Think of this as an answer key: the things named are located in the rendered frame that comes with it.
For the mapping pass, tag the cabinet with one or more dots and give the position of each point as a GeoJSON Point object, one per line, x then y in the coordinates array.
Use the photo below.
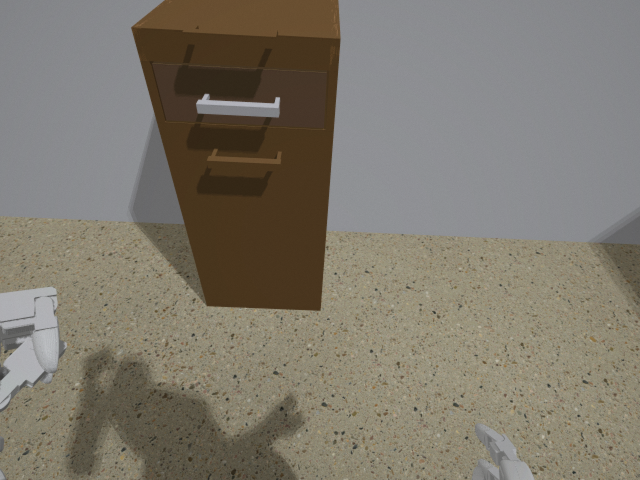
{"type": "Point", "coordinates": [257, 237]}

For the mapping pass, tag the drawer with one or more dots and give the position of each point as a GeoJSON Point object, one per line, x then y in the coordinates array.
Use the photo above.
{"type": "Point", "coordinates": [302, 92]}

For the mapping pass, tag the robot left hand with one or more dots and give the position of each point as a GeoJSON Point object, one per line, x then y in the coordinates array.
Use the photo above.
{"type": "Point", "coordinates": [27, 322]}

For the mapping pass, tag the robot right hand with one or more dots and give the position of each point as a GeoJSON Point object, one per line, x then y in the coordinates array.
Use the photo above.
{"type": "Point", "coordinates": [503, 453]}

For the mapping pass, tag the handle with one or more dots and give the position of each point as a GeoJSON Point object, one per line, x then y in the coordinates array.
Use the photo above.
{"type": "Point", "coordinates": [241, 163]}
{"type": "Point", "coordinates": [230, 38]}
{"type": "Point", "coordinates": [206, 106]}

